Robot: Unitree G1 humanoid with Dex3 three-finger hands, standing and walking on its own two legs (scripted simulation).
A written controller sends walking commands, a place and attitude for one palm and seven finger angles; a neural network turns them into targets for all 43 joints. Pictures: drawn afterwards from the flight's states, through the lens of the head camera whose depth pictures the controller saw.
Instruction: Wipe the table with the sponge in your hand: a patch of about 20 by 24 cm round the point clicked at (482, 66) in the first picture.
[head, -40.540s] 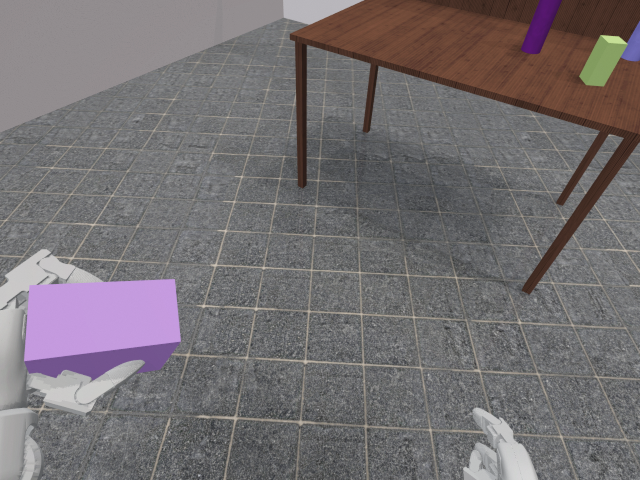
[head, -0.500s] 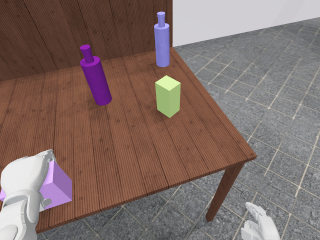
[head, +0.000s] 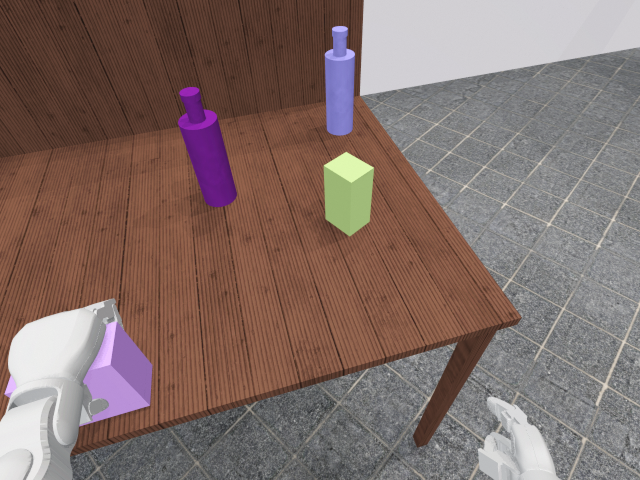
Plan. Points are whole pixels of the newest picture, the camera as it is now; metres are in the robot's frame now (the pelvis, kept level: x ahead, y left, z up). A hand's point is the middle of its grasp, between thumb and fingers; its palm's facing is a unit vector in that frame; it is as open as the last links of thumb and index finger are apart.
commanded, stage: lift the sponge slowly off the table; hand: left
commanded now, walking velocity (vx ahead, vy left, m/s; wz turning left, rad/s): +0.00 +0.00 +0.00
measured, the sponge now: (95, 383) +0.19 +0.33 +0.00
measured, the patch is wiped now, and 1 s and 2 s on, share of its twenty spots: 1.00 1.00 1.00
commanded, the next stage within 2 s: bring the sponge back beside the body in 1.54 s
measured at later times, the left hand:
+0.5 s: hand (71, 358) +0.20 +0.33 +0.07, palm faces -0.03 -0.07 -1.00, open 9.8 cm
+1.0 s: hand (58, 341) +0.20 +0.33 +0.11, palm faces +0.00 -0.05 -1.00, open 9.8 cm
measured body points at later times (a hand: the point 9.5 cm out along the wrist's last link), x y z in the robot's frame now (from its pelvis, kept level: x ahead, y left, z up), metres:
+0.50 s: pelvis -0.01 -0.01 +0.00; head -0.01 -0.03 +0.45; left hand +0.19 +0.33 +0.12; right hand +0.21 -0.22 -0.09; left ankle -0.05 +0.09 -0.74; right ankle +0.01 -0.13 -0.74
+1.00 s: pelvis -0.02 -0.01 +0.01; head -0.02 -0.04 +0.45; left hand +0.19 +0.32 +0.16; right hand +0.21 -0.23 -0.08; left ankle -0.05 +0.09 -0.74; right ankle +0.01 -0.13 -0.74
